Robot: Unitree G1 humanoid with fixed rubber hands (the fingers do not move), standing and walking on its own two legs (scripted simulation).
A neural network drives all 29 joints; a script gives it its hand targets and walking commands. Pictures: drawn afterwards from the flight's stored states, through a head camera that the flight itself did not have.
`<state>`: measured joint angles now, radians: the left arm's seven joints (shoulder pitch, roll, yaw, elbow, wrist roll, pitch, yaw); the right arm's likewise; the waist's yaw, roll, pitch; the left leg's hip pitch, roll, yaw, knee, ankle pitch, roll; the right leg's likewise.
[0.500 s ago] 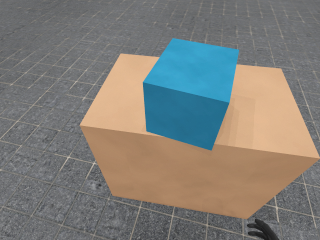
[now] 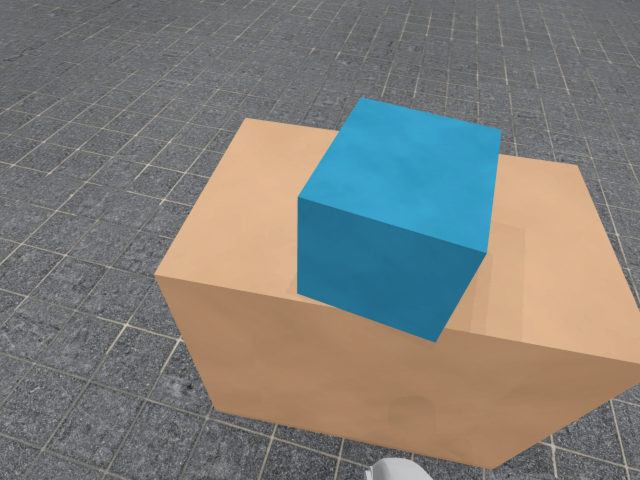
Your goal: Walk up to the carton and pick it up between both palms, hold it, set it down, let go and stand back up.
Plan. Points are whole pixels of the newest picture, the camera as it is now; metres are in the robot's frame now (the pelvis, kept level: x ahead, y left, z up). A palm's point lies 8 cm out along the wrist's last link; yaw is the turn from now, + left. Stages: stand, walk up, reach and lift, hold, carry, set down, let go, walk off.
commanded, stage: walk up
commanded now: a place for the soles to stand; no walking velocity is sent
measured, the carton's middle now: (396, 214) +0.50 -0.11 +0.03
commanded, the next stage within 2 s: none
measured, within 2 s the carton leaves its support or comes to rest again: neither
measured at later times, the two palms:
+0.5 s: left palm (181, 449) +0.19 +0.19 -0.10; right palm out of the picture +0.14 -0.33 -0.13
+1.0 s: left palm (187, 439) +0.20 +0.19 -0.10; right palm out of the picture +0.11 -0.32 -0.10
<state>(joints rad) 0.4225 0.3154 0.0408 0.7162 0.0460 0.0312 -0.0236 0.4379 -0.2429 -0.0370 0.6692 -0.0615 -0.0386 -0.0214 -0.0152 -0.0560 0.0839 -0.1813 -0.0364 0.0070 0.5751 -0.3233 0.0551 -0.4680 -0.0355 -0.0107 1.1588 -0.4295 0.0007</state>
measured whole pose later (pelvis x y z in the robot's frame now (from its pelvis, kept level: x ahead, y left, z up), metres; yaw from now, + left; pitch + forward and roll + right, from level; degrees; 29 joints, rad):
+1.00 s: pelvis +0.05 -0.05 -0.01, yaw -12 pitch -2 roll +0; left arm 0.28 0.27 0.03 0.65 0.00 0.02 -0.01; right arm 0.25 -0.27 0.01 0.64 -0.01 0.02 0.01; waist 0.01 0.01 0.04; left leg -0.25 0.05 0.08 0.63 -0.35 -0.02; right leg -0.33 0.03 0.07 0.63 -0.27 0.01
